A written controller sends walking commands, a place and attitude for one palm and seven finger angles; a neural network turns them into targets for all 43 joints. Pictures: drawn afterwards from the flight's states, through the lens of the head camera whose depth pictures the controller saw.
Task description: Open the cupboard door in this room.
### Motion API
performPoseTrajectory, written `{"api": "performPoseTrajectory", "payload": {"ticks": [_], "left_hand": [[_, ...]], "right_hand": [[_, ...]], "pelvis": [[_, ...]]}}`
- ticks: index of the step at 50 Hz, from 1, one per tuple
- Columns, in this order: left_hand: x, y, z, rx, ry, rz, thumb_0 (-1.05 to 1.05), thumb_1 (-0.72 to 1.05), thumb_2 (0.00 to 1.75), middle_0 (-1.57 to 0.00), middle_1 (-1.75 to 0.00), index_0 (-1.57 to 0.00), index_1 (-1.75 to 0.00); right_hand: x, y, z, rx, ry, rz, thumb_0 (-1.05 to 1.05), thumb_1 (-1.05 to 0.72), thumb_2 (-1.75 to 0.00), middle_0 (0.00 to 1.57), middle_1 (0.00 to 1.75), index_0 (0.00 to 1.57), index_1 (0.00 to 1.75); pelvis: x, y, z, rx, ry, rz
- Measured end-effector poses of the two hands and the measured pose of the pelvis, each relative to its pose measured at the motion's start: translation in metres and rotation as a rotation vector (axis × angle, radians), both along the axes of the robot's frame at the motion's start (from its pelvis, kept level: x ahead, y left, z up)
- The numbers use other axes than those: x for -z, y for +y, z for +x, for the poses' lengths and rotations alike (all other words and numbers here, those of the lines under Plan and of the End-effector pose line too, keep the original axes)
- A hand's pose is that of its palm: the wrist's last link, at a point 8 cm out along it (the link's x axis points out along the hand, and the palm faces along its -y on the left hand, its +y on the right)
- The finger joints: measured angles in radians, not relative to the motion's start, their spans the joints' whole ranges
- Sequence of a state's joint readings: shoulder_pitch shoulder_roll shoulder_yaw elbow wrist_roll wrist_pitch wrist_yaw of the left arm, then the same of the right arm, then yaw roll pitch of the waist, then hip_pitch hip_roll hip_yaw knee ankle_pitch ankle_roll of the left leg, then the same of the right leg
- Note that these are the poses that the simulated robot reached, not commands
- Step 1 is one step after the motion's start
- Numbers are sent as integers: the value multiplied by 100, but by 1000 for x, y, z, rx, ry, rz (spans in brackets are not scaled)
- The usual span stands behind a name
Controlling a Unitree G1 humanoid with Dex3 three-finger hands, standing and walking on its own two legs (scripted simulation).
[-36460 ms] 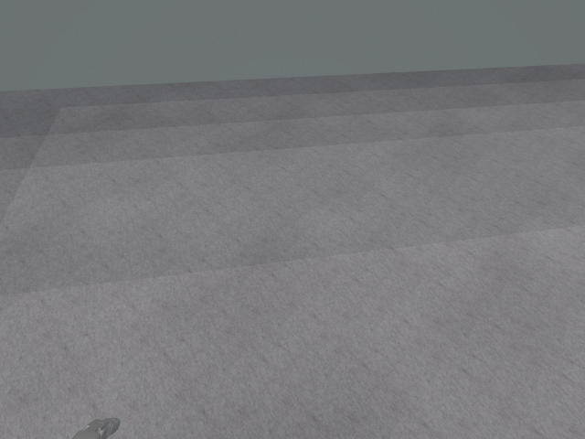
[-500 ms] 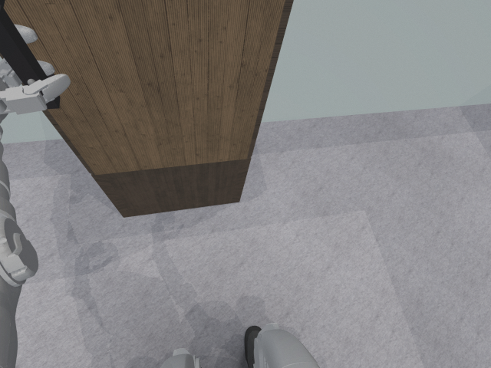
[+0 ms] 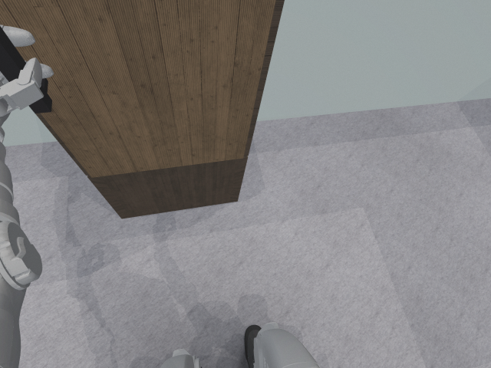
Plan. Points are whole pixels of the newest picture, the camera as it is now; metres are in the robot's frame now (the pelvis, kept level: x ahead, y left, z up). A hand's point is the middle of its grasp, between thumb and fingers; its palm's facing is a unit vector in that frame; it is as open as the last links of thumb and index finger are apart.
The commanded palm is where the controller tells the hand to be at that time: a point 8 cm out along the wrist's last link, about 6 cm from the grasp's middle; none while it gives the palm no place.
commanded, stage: pull the door open along its arc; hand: left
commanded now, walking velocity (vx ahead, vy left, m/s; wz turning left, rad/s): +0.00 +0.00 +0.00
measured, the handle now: (16, 58) +0.57 +0.28 +0.10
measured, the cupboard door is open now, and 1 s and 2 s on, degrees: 0 44 42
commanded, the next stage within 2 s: open thumb and fingers to let go in 0.80 s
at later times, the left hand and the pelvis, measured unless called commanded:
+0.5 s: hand (65, 168) +0.39 +0.19 +0.10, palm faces +0.24 -0.97 +0.05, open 6.2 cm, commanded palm +0.32 +0.24 +0.10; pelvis +0.01 +0.00 +0.02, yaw +0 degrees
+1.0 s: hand (160, 233) +0.29 +0.08 +0.11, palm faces +0.49 -0.87 -0.01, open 6.1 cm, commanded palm +0.25 +0.13 +0.10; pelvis +0.00 -0.04 +0.02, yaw +4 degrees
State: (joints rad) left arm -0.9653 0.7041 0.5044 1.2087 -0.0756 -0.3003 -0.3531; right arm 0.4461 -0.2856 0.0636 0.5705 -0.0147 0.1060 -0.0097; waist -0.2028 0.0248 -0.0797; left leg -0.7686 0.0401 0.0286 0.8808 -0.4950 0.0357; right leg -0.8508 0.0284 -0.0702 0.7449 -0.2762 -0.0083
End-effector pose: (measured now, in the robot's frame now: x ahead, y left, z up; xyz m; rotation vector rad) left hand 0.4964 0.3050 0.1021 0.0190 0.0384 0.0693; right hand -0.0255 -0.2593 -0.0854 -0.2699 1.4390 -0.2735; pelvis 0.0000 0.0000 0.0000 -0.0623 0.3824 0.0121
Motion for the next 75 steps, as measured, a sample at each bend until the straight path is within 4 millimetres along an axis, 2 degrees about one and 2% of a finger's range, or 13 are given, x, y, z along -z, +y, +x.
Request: {"api": "performPoseTrajectory", "payload": {"ticks": [5, 9, 13, 18, 28, 32, 37, 43, 47, 55, 60, 70, 75], "left_hand": [[1, -2, -11, 0, -10, 0, -1, 70, 80, -36, -135, -35, -135], [1, -6, -26, 8, -24, -6, 0, 69, 77, -36, -135, -35, -135], [2, -12, -48, 19, -39, -11, 0, 69, 74, -37, -135, -36, -135], [3, -25, -84, 25, -55, -17, 0, 67, 71, -37, -135, -35, -135], [3, -88, -169, -246, -81, -66, 1, 66, 72, -36, -135, -36, -131], [2, -115, -195, -326, -64, -57, 0, 65, 73, -36, -135, -36, -132], [-2, -143, -219, -384, -29, -35, 0, 64, 73, -35, -133, -37, -133], [-4, -173, -243, -372, 4, -27, 1, 63, 72, -34, -132, -38, -134], [-5, -184, -248, -410, 3, -26, 1, 64, 74, -33, -132, -38, -134], [-5, -182, -246, -464, -15, 33, 1, 55, 75, -36, -132, -37, -133], [-6, -181, -248, -442, -22, 13, 1, 35, 67, -36, -129, -36, -130], [-9, -179, -260, -435, -42, 6, 0, -23, 42, -32, -122, -31, -122], [-8, -176, -259, -429, -42, 0, 0, -40, 35, -30, -112, -29, -112]], "right_hand": [[0, 0, 4, 11, -17, 15, 1, -91, -90, 20, 30, 20, 30], [-1, 0, 17, 13, -61, 29, 1, -91, -90, 20, 30, 20, 30], [-1, 0, 40, -1, -137, 46, 1, -91, -90, 20, 30, 20, 30], [-2, 3, 81, -45, -269, 75, 1, -91, -90, 20, 30, 20, 30], [-10, 28, 172, -193, -533, 180, 1, -91, -90, 20, 30, 20, 30], [-16, 39, 195, -246, -585, 204, 1, -91, -90, 20, 30, 20, 30], [-25, 45, 212, -278, -625, 213, 1, -91, -90, 20, 30, 20, 30], [-31, 37, 218, -278, -642, 197, 1, -91, -90, 20, 30, 20, 30], [-28, 26, 218, -302, -624, 168, 1, -91, -90, 20, 30, 20, 30], [-16, 8, 208, -304, -579, 143, 1, -91, -90, 20, 30, 20, 30], [-13, 3, 197, -287, -574, 142, 1, -91, -90, 20, 30, 20, 30], [-14, 4, 182, -287, -596, 147, 1, -91, -90, 20, 30, 20, 30], [-17, 9, 178, -294, -609, 140, 1, -91, -90, 20, 30, 20, 30]], "pelvis": [[-3, 0, 5, 12, -11, 3], [-6, 0, 9, 19, -30, 6], [-9, 0, 12, 23, -52, 11], [-13, 2, 14, 22, -85, 19], [-18, -1, 7, -3, -165, 37], [-20, -8, 3, -14, -208, 50], [-24, -18, 2, -22, -252, 61], [-27, -30, 6, -29, -292, 65], [-26, -37, 5, -50, -306, 69], [-24, -48, -1, -59, -301, 81], [-24, -50, -5, -60, -309, 84], [-25, -48, -17, -57, -328, 86], [-25, -45, -25, -57, -333, 85]]}}
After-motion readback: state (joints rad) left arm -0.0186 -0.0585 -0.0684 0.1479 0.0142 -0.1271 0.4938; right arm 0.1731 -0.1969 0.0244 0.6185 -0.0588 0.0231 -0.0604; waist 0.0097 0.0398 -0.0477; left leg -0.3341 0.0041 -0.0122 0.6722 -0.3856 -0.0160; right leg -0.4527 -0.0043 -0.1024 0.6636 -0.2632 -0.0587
